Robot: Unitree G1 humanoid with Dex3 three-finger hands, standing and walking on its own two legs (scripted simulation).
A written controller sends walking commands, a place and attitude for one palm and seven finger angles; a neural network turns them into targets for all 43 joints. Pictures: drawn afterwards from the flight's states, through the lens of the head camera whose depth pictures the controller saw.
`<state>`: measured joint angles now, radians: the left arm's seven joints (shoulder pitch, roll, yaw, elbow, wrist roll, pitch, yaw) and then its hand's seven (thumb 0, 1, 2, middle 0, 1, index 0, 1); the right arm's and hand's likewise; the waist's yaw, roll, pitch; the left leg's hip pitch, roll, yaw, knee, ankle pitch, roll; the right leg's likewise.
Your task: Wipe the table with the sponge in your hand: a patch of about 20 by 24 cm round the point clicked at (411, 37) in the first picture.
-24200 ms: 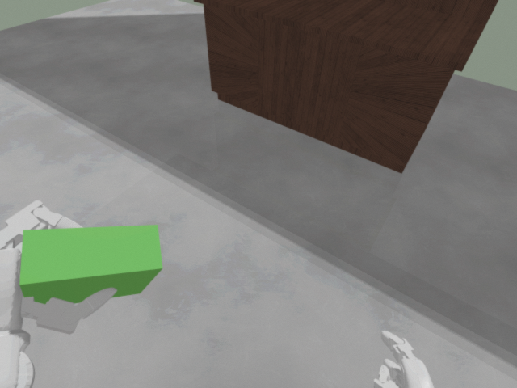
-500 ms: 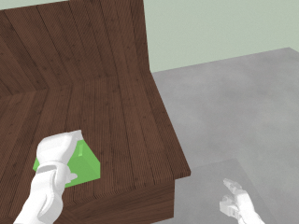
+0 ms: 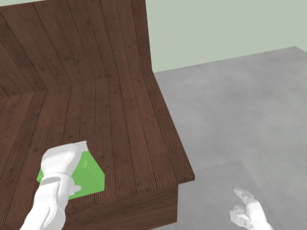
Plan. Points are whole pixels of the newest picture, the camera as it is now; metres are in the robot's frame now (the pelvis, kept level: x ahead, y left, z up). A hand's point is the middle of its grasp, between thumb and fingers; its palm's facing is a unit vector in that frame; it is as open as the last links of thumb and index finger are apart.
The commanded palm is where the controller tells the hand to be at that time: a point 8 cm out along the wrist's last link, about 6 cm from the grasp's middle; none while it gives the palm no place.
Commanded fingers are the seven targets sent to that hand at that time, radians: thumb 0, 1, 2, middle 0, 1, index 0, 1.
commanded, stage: lower the sponge onto the table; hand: left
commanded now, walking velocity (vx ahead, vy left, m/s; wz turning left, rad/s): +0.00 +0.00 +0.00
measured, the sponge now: (78, 180) +0.23 +0.26 -0.01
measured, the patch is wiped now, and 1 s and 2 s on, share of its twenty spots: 0.00 0.05 0.20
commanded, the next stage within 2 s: wipe forward along the first lane in 0.58 s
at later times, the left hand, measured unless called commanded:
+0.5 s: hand (72, 174) +0.23 +0.27 +0.03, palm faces -0.05 -0.07 -1.00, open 9.6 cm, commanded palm +0.22 +0.26 +0.08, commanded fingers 0.00 0.10 1.30 -1.20 -1.60 -1.20 -1.60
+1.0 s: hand (73, 163) +0.26 +0.28 +0.02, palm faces -0.07 -0.04 -1.00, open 9.6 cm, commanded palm +0.25 +0.28 +0.06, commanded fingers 0.00 0.10 1.30 -1.20 -1.60 -1.20 -1.60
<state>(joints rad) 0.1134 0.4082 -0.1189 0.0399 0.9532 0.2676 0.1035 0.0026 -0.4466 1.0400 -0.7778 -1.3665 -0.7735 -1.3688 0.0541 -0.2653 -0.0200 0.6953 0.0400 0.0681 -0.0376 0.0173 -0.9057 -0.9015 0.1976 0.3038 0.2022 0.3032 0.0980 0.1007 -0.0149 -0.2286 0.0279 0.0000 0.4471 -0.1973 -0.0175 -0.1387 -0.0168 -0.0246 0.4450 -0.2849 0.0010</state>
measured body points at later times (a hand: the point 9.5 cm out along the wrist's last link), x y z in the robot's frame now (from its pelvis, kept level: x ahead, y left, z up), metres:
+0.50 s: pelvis -0.01 +0.00 +0.00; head -0.01 -0.04 +0.45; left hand +0.23 +0.27 +0.08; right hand +0.22 -0.22 -0.10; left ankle +0.03 +0.13 -0.74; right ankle -0.03 -0.12 -0.74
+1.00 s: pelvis -0.01 +0.00 -0.01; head -0.01 -0.04 +0.44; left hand +0.26 +0.28 +0.08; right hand +0.19 -0.24 -0.12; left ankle +0.03 +0.13 -0.74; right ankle -0.03 -0.12 -0.74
